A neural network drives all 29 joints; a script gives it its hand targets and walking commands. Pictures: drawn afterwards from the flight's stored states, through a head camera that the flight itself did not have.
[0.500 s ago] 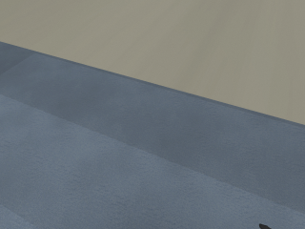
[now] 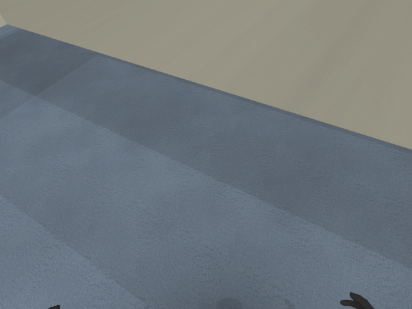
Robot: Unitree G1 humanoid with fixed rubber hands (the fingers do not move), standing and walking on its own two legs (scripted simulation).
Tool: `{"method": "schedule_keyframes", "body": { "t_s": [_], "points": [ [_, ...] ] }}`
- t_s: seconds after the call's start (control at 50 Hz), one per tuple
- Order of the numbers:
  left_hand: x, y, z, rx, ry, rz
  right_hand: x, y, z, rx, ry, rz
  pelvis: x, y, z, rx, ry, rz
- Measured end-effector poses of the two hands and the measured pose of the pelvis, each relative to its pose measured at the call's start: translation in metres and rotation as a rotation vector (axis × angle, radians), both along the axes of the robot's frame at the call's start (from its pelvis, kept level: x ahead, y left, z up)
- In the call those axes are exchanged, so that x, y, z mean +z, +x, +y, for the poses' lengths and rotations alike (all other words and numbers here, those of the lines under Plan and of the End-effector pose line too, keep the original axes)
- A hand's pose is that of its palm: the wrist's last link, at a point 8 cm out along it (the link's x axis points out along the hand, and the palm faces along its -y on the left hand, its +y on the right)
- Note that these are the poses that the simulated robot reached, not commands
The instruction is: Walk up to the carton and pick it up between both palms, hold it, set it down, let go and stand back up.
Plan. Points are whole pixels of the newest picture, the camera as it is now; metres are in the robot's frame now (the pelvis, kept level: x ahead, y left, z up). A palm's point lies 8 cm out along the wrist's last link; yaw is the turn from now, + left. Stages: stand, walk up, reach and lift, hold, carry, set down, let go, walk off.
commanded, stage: walk up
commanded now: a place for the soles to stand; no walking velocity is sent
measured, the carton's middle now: out of the picture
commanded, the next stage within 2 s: none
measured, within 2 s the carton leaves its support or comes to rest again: neither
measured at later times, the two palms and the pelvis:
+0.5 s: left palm out of the picture -0.03 +0.41 -0.12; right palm out of the picture +0.08 -0.20 -0.10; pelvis -0.07 +0.08 -0.02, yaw +12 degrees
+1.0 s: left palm out of the picture -0.02 +0.38 -0.10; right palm out of the picture +0.15 -0.23 -0.11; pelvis -0.03 +0.04 -0.01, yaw +22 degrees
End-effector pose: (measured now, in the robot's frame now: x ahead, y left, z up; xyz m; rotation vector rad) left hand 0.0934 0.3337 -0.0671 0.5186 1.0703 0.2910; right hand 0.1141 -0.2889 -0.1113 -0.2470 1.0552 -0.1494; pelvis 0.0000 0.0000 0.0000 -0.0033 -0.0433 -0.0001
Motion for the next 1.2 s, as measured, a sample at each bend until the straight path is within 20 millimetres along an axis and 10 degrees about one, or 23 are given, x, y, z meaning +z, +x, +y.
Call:
{"method": "schedule_keyframes", "body": {
  "t_s": [0.3,0.44,0.52,0.72,0.92,1.2],
  "points": [
    [0.007,-0.08,0.024,0.107,-0.004,-0.044,-0.001,-0.034,0.028,0.088,0.023,0.026,0.003,-0.049,0.026,0.099,0.043,-0.009],
    [-0.025,-0.116,0.063,0.18,-0.096,-0.069,0.009,-0.031,0.07,0.178,-0.048,0.05,-0.007,-0.065,0.065,0.18,-0.019,-0.003],
    [-0.055,-0.127,0.08,0.206,-0.177,-0.07,0.021,-0.038,0.087,0.197,-0.14,0.056,-0.015,-0.072,0.088,0.212,-0.008,-0.001],
    [-0.052,-0.131,0.084,0.237,-0.265,-0.058,0.045,-0.045,0.096,0.229,-0.249,0.102,0.003,-0.073,0.103,0.274,-0.02,0.037],
    [-0.036,-0.122,0.068,0.337,-0.192,-0.082,0.021,0.004,0.081,0.313,-0.214,0.087,-0.002,-0.047,0.07,0.357,0.015,0.055],
    [-0.003,-0.155,-0.03,0.495,-0.111,-0.06,-0.006,0.093,0.053,0.528,-0.096,0.044,0.003,-0.008,-0.014,0.54,0.086,0.033]
  ]
}}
